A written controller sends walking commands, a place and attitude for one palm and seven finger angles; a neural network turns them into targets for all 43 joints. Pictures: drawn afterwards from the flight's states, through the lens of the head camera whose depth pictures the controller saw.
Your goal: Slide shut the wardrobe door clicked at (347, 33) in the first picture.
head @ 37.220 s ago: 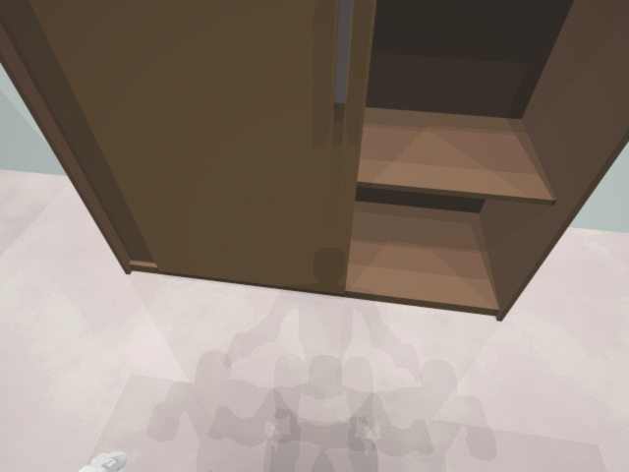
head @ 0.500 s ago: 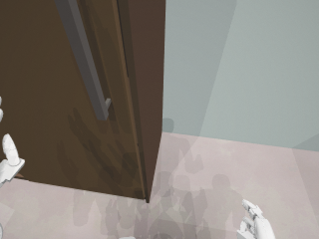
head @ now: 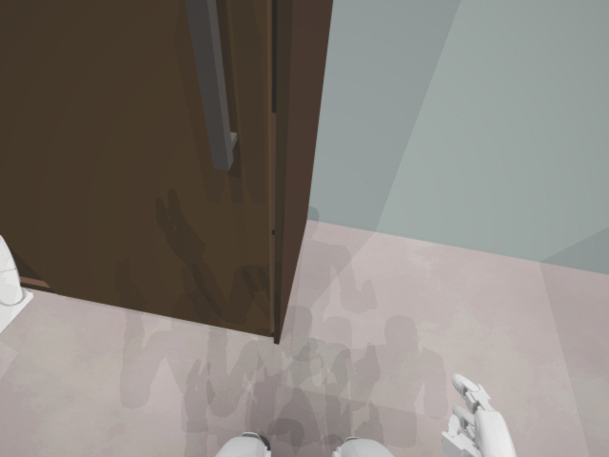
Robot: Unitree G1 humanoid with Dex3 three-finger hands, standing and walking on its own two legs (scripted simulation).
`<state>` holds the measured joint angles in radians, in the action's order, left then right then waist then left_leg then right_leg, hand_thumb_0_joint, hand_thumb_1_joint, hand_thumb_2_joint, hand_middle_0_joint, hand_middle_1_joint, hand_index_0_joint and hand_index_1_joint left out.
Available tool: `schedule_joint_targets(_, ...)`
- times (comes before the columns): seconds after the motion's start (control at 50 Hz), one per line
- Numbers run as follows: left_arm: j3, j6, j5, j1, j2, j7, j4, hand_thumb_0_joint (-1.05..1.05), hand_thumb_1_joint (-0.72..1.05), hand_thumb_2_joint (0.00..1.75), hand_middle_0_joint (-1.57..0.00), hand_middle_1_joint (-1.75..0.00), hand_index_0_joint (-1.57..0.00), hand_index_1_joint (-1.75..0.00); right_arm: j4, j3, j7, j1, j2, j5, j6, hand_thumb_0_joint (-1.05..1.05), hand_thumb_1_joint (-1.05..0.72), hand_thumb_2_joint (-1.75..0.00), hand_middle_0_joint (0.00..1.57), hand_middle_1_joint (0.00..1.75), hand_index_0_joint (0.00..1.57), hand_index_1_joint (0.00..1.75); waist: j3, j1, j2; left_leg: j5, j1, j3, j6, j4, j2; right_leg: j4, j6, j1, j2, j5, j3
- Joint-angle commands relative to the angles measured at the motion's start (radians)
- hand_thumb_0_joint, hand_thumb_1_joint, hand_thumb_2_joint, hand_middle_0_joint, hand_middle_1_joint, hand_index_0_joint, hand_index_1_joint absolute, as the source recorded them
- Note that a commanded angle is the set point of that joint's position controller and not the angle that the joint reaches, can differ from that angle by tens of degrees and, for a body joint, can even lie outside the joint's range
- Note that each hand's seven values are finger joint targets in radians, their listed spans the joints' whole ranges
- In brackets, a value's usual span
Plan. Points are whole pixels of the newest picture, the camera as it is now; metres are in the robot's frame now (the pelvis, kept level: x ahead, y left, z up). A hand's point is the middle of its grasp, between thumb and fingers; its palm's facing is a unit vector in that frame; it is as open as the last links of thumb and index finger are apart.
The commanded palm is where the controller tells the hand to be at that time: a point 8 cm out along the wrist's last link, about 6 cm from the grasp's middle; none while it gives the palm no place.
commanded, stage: stop stepping back and stand still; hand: left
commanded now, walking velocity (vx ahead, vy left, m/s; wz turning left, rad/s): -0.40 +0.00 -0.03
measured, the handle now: (216, 56) +0.51 +0.16 +0.24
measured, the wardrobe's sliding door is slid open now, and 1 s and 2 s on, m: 0.01 0.01 0.01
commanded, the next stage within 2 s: let the arm hang, fingers relaxed in 0.94 s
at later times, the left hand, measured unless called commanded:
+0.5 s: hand (26, 380) +0.15 +0.24 +0.17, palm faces +0.34 -0.84 -0.42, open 7.4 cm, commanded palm +0.09 +0.28 +0.19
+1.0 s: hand (19, 395) +0.14 +0.23 +0.18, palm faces +0.36 -0.83 -0.43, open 7.4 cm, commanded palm +0.07 +0.28 +0.19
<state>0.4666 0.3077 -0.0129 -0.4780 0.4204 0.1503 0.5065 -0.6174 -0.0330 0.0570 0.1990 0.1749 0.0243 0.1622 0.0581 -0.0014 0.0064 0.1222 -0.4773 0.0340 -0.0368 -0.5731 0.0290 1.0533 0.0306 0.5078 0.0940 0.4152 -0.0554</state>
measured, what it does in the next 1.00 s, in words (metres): steps on the spot: right foot, then left foot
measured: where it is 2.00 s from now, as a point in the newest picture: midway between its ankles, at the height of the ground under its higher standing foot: outside the picture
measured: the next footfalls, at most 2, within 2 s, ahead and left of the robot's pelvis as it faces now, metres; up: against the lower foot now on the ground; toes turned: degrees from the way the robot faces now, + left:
right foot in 0.16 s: -0.09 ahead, -0.13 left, +0.00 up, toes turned -5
left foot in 0.32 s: +0.00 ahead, +0.11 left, +0.00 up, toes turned -1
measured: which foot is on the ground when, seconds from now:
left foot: down 0.00-0.16, up 0.18-0.30, down 0.32-1.00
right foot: up 0.00-0.14, down 0.16-1.00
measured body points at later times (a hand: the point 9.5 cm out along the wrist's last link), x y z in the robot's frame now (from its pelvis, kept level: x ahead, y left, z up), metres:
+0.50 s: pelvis -0.08 -0.01 +0.01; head -0.08 +0.01 +0.46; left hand +0.13 +0.28 +0.19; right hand +0.04 -0.27 -0.07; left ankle -0.01 +0.09 -0.73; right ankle -0.13 -0.13 -0.73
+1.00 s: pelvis -0.09 -0.01 +0.00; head -0.08 +0.00 +0.45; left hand +0.12 +0.27 +0.21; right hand +0.07 -0.23 -0.08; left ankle -0.04 +0.11 -0.73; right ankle -0.13 -0.13 -0.73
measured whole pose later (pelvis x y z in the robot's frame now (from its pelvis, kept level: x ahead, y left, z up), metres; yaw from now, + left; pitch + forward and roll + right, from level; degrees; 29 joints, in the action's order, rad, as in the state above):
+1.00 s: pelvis -0.09 -0.01 +0.00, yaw -4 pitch +0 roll -1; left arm 0.41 0.24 -0.03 -0.50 0.39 0.15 0.49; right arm -0.64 0.04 0.04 0.20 0.15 0.00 0.14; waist 0.00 -0.02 -0.01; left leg 0.24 -0.33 -0.03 0.00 -0.56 0.03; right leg 0.54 0.00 0.20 0.00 0.34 0.01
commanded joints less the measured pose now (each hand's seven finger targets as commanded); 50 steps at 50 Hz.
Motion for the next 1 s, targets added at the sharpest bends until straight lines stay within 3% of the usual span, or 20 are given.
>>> schedule_joint_targets(0.0, 0.078, 0.078, -0.028, -0.041, 0.12, 0.022, 0.275, 0.0, 0.9, 0.9, -0.2, -0.3, -0.2, -0.3, 0.116, -0.058, -0.01, -0.037, 0.151, -0.002, 0.076, 0.0, -0.9, -0.9, 0.2, 0.3, 0.2, 0.3, -0.233, 0.021, 0.22, 0.052, 0.23, 0.184, -0.11, 0.271, 0.23, -0.191, -0.014, -0.102, -0.036, 0.107, 0.062)
schedule_joint_targets(0.08, 0.039, 0.044, -0.028, 0.021, 0.117, 0.014, 0.263, 0.0, 0.9, 0.9, -0.2, -0.3, -0.2, -0.3, 0.113, -0.031, -0.003, -0.04, 0.155, -0.004, 0.076, 0.0, -0.9, -0.9, 0.2, 0.3, 0.2, 0.3, -0.19, 0.01, 0.325, 0.346, 0.234, 0.118, -0.017, 0.33, 0.134, -0.651, -0.055, -0.259, -0.022, 0.075, 0.14)
schedule_joint_targets(0.1, 0.058, 0.034, -0.027, 0.019, 0.146, 0.011, 0.227, 0.0, 0.9, 0.9, -0.2, -0.3, -0.2, -0.3, 0.113, -0.029, 0.002, -0.04, 0.152, -0.002, 0.067, 0.0, -0.9, -0.9, 0.2, 0.3, 0.2, 0.3, -0.161, 0.004, 0.244, 0.304, 0.228, 0.057, 0.018, 0.25, 0.085, -0.791, -0.076, -0.263, -0.062, 0.022, 0.1)
schedule_joint_targets(0.14, 0.108, 0.016, -0.037, 0.01, 0.221, 0.011, 0.196, 0.0, 0.9, 0.9, -0.2, -0.3, -0.2, -0.3, 0.118, -0.028, 0.006, -0.047, 0.14, -0.007, 0.028, 0.0, -0.9, -0.9, 0.2, 0.3, 0.2, 0.3, -0.139, 0.009, -0.145, 0.185, 0.269, -0.05, 0.069, -0.196, -0.025, -0.923, -0.18, -0.061, -0.329, -0.021, -0.196)
schedule_joint_targets(0.18, 0.136, 0.004, -0.058, 0.064, 0.245, 0.024, 0.201, 0.0, 0.9, 0.9, -0.2, -0.3, -0.2, -0.3, 0.127, -0.008, 0.016, -0.079, 0.133, -0.008, 0.025, 0.0, -0.9, -0.9, 0.2, 0.3, 0.2, 0.3, -0.193, 0.015, -0.158, 0.199, 0.137, -0.013, 0.064, -0.353, -0.018, -0.805, -0.218, -0.15, -0.416, -0.368, -0.164)
schedule_joint_targets(0.22, 0.097, -0.032, -0.051, -0.004, 0.158, 0.012, 0.125, 0.0, 0.9, 0.9, -0.2, -0.3, -0.2, -0.3, 0.146, -0.015, 0.022, -0.071, 0.135, -0.033, 0.017, 0.0, -0.9, -0.9, 0.2, 0.3, 0.2, 0.3, -0.181, 0.003, -0.243, 0.123, 0.072, -0.016, 0.043, -0.171, 0.003, -0.659, -0.164, -0.321, -0.331, -0.596, -0.083)
schedule_joint_targets(0.26, 0.079, -0.049, -0.053, -0.017, 0.138, 0.006, 0.082, 0.0, 0.9, 0.9, -0.2, -0.3, -0.2, -0.3, 0.136, -0.006, 0.03, -0.089, 0.142, -0.029, 0.014, 0.0, -0.9, -0.9, 0.2, 0.3, 0.2, 0.3, -0.17, -0.009, -0.127, -0.029, 0.246, -0.055, 0.025, 0.082, -0.01, -0.595, -0.09, -0.27, -0.258, -0.477, 0.007)
schedule_joint_targets(0.3, 0.069, -0.039, -0.041, 0.001, 0.142, 0.01, 0.095, 0.0, 0.9, 0.9, -0.2, -0.3, -0.2, -0.3, 0.135, -0.013, 0.036, -0.079, 0.172, -0.029, 0.017, 0.0, -0.9, -0.9, 0.2, 0.3, 0.2, 0.3, -0.182, 0.003, 0.087, -0.149, 0.347, 0.036, -0.01, 0.167, 0.072, -0.551, -0.037, -0.232, -0.169, -0.284, 0.026)
schedule_joint_targets(0.36, 0.087, -0.033, -0.038, -0.001, 0.187, 0.018, 0.136, 0.0, 0.9, 0.9, -0.2, -0.3, -0.2, -0.3, 0.141, -0.009, 0.036, -0.082, 0.177, -0.024, 0.019, 0.0, -0.9, -0.9, 0.2, 0.3, 0.2, 0.3, -0.22, 0.0, 0.123, -0.217, 0.352, 0.129, -0.041, 0.148, 0.117, -0.501, -0.031, -0.238, -0.116, -0.273, 0.057)
schedule_joint_targets(0.44, 0.067, -0.021, -0.027, -0.01, 0.165, 0.015, 0.214, 0.0, 0.9, 0.9, -0.2, -0.3, -0.2, -0.3, 0.149, -0.005, 0.027, -0.102, 0.174, -0.013, 0.02, 0.0, -0.9, -0.9, 0.2, 0.3, 0.2, 0.3, -0.107, 0.006, 0.217, 0.427, 0.115, 0.195, -0.027, 0.382, 0.131, -0.543, -0.05, -0.334, -0.078, 0.001, 0.095)
schedule_joint_targets(0.5, 0.089, -0.023, -0.022, -0.046, 0.173, 0.017, 0.188, 0.0, 0.9, 0.9, -0.2, -0.3, -0.2, -0.3, 0.149, -0.014, 0.023, -0.09, 0.168, -0.01, 0.007, 0.0, -0.9, -0.9, 0.2, 0.3, 0.2, 0.3, -0.085, 0.003, 0.131, 0.471, 0.032, 0.09, 0.003, 0.277, 0.052, -0.648, -0.087, -0.367, -0.102, 0.082, 0.054)
schedule_joint_targets(0.54, 0.098, -0.02, -0.028, -0.069, 0.179, 0.015, 0.165, 0.0, 0.9, 0.9, -0.2, -0.3, -0.2, -0.3, 0.137, -0.024, 0.019, -0.073, 0.152, -0.012, -0.011, 0.0, -0.9, -0.9, 0.2, 0.3, 0.2, 0.3, -0.09, -0.003, -0.067, 0.291, 0.096, -0.025, 0.029, -0.087, -0.028, -0.822, -0.177, -0.207, -0.269, 0.299, -0.202)
schedule_joint_targets(0.56, 0.106, -0.024, -0.035, -0.067, 0.179, 0.019, 0.158, 0.0, 0.9, 0.9, -0.2, -0.3, -0.2, -0.3, 0.125, -0.029, 0.018, -0.063, 0.163, -0.019, -0.02, 0.0, -0.9, -0.9, 0.2, 0.3, 0.2, 0.3, -0.065, 0.005, -0.152, 0.239, 0.023, -0.038, 0.034, -0.287, -0.031, -0.891, -0.241, -0.194, -0.38, 0.286, -0.352)
schedule_joint_targets(0.58, 0.088, -0.023, -0.035, -0.018, 0.163, 0.02, 0.173, 0.0, 0.9, 0.9, -0.2, -0.3, -0.2, -0.3, 0.128, -0.028, 0.017, -0.062, 0.163, -0.025, -0.018, 0.0, -0.9, -0.9, 0.2, 0.3, 0.2, 0.3, -0.046, 0.006, -0.147, 0.23, -0.053, -0.027, 0.035, -0.373, -0.018, -0.873, -0.262, -0.245, -0.416, 0.107, -0.354)
schedule_joint_targets(0.62, 0.078, -0.019, -0.033, 0.035, 0.152, 0.02, 0.121, 0.0, 0.9, 0.9, -0.2, -0.3, -0.2, -0.3, 0.12, -0.016, 0.015, -0.044, 0.154, -0.021, -0.004, 0.0, -0.9, -0.9, 0.2, 0.3, 0.2, 0.3, -0.086, -0.011, -0.107, 0.238, -0.025, -0.005, 0.026, -0.247, 0.032, -0.769, -0.231, -0.292, -0.39, -0.092, -0.229)
schedule_joint_targets(0.68, 0.026, -0.029, -0.022, 0.089, 0.12, 0.023, 0.039, 0.0, 0.9, 0.9, -0.2, -0.3, -0.2, -0.3, 0.106, -0.007, 0.035, -0.059, 0.15, -0.019, 0.002, 0.0, -0.9, -0.9, 0.2, 0.3, 0.2, 0.3, -0.064, -0.017, -0.053, 0.12, 0.288, -0.08, 0.013, 0.04, 0.001, -0.676, -0.13, -0.114, -0.263, 0.0, -0.053)
schedule_joint_targets(0.74, -0.001, -0.02, -0.01, 0.155, 0.114, 0.026, 0.123, 0.0, 0.9, 0.9, -0.2, -0.3, -0.2, -0.3, 0.128, -0.018, 0.039, -0.066, 0.191, -0.025, 0.015, 0.0, -0.9, -0.9, 0.2, 0.3, 0.2, 0.3, -0.07, -0.005, 0.207, 0.214, 0.309, 0.213, -0.07, 0.221, 0.174, -0.457, -0.044, -0.086, -0.111, -0.044, 0.037)
schedule_joint_targets(0.78, 0.026, -0.015, -0.01, 0.136, 0.152, 0.022, 0.136, 0.0, 0.9, 0.9, -0.2, -0.3, -0.2, -0.3, 0.12, -0.004, 0.038, -0.073, 0.167, -0.017, 0.017, 0.0, -0.9, -0.9, 0.2, 0.3, 0.2, 0.3, -0.098, -0.007, 0.17, 0.167, 0.257, 0.284, -0.097, 0.274, 0.212, -0.386, -0.024, -0.152, -0.098, -0.045, 0.067)
schedule_joint_targets(0.9, 0.077, 0.003, -0.015, 0.016, 0.164, 0.021, 0.209, 0.0, 0.9, 0.9, -0.2, -0.3, -0.2, -0.3, 0.12, 0.003, 0.007, -0.077, 0.142, -0.018, 0.03, 0.0, -0.9, -0.9, 0.2, 0.3, 0.2, 0.3, -0.186, 0.001, 0.048, -0.091, 0.225, 0.007, -0.005, 0.075, 0.053, -0.599, -0.062, -0.344, -0.167, -0.386, -0.02)
schedule_joint_targets(0.98, 0.098, -0.009, -0.034, -0.077, 0.159, 0.013, 0.157, 0.0, 0.9, 0.9, -0.2, -0.3, -0.2, -0.3, 0.123, 0.002, -0.004, -0.073, 0.129, -0.025, -0.001, 0.0, -0.9, -0.9, 0.2, 0.3, 0.2, 0.3, -0.231, -0.01, -0.005, -0.16, 0.26, -0.04, 0.022, 0.021, 0.034, -0.613, -0.074, -0.354, -0.213, -0.564, -0.063)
